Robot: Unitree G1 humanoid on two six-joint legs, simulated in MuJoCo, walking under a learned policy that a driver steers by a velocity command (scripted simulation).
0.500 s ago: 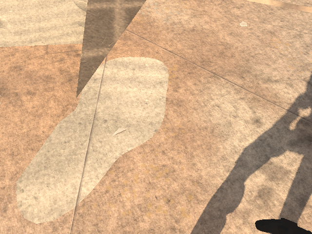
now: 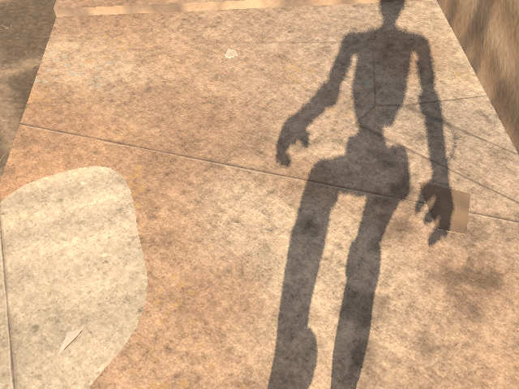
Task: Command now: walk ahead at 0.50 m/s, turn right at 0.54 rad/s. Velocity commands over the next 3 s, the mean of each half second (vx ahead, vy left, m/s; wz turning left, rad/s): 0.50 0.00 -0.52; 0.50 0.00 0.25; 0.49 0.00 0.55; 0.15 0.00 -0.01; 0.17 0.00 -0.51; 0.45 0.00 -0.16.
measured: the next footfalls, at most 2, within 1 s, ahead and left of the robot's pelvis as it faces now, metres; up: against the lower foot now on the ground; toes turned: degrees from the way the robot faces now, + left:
right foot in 0.02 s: +0.17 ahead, -0.07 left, +0.00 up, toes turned -6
left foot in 0.58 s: +0.51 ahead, +0.02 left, +0.00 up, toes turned -15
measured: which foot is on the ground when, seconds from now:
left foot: down 0.00-0.04, up 0.06-0.56, down 0.58-1.00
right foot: up 0.00-0.00, down 0.02-0.60, up 0.62-1.00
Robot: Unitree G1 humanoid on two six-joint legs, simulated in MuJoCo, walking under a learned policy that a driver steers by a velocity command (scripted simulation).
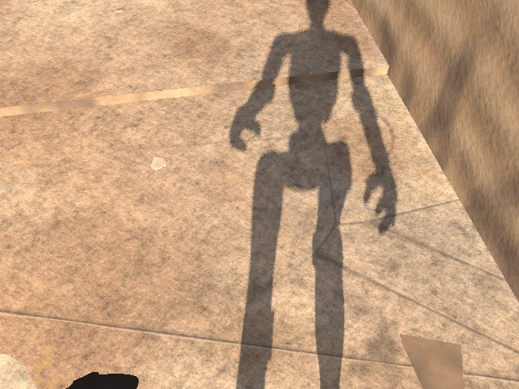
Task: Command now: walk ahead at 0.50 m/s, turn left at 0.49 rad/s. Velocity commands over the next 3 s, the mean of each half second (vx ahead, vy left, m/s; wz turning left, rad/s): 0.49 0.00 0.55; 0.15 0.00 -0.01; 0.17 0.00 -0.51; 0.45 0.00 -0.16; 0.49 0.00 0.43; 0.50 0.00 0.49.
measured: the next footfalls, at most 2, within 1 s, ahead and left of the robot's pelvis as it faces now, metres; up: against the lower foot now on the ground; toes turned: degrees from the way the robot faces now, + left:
right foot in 0.08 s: +0.21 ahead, -0.12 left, +0.00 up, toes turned +6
left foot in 0.60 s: +0.42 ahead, +0.14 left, +0.00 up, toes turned +23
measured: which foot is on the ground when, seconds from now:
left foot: down 0.00-0.10, up 0.12-0.58, down 0.60-1.00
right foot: up 0.00-0.06, down 0.08-0.60, up 0.62-1.00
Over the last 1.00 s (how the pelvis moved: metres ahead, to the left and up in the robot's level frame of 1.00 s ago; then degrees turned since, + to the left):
0.54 -0.06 0.02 -5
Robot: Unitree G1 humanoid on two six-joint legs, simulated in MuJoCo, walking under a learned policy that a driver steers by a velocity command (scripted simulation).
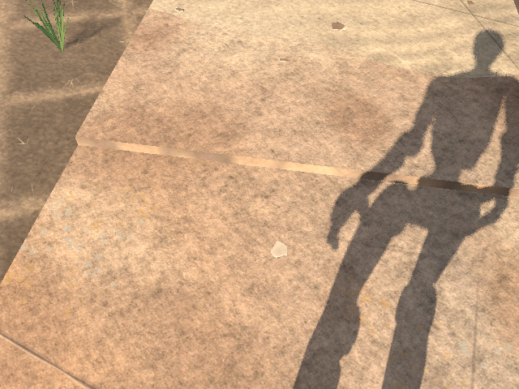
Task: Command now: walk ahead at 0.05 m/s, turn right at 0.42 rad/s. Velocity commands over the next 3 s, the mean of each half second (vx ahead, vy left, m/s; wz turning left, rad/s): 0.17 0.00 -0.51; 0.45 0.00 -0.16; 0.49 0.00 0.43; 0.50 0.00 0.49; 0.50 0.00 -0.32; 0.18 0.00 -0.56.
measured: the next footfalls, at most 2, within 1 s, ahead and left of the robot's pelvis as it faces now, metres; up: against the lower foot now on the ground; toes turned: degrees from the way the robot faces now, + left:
right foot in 0.14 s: +0.02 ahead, -0.11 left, +0.00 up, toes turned -8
left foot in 0.60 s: +0.22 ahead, +0.05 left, +0.00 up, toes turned -20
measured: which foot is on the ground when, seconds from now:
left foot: down 0.00-0.12, up 0.14-0.58, down 0.60-1.00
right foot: up 0.00-0.12, down 0.14-0.62, up 0.64-1.00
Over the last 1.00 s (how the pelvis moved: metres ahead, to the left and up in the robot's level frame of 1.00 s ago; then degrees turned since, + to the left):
0.36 0.05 0.00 14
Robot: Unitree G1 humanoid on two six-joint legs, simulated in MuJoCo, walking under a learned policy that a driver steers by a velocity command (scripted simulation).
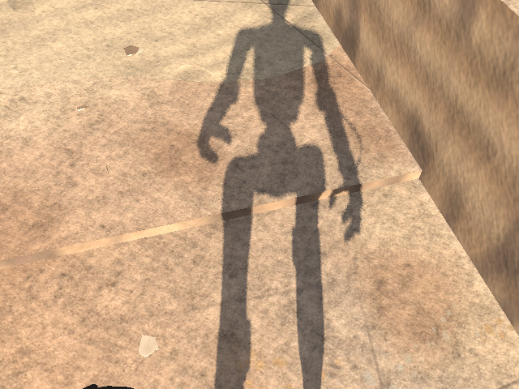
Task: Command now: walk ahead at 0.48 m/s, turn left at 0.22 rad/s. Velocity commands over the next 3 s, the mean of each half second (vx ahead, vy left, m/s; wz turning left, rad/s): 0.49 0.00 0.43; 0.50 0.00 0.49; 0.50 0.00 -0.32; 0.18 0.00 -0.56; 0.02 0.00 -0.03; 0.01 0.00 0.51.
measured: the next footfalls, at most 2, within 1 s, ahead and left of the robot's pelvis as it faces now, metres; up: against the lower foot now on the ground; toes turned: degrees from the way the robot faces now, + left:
right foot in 0.08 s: +0.21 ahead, -0.11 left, +0.00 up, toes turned +1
left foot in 0.62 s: +0.45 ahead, +0.14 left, +0.00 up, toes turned +25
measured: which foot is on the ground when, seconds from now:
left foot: down 0.00-0.10, up 0.12-0.60, down 0.62-1.00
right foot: up 0.00-0.06, down 0.08-0.64, up 0.66-1.00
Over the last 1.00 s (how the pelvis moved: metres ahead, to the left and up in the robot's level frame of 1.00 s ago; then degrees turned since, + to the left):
0.26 -0.07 0.00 -19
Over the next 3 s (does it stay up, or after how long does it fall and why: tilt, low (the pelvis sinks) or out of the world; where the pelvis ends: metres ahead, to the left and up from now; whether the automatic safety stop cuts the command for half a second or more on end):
stays up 0.96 0.23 0.04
